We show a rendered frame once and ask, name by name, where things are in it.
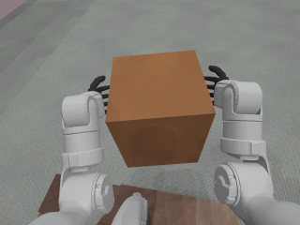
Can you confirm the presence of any left robot thigh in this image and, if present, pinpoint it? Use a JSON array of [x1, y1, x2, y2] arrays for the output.
[[111, 196, 148, 225]]

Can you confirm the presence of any robot right hand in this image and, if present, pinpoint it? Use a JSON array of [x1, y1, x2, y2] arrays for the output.
[[203, 66, 229, 106]]

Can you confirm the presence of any carton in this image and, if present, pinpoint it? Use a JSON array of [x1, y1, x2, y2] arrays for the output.
[[105, 50, 216, 168]]

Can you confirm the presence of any right robot forearm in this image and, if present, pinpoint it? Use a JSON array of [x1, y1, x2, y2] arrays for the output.
[[214, 80, 274, 189]]

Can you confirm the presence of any robot left upper arm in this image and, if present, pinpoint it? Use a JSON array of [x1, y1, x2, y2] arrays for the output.
[[28, 172, 114, 225]]

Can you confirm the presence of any robot right upper arm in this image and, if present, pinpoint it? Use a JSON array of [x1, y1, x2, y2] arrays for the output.
[[214, 162, 300, 225]]

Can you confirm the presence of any left robot forearm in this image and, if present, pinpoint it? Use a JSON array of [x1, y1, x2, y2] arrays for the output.
[[58, 91, 105, 208]]

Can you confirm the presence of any robot left hand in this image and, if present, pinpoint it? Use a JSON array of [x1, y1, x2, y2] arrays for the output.
[[88, 75, 110, 114]]

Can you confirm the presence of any left robot shin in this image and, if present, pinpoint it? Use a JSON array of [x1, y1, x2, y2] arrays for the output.
[[132, 192, 147, 225]]

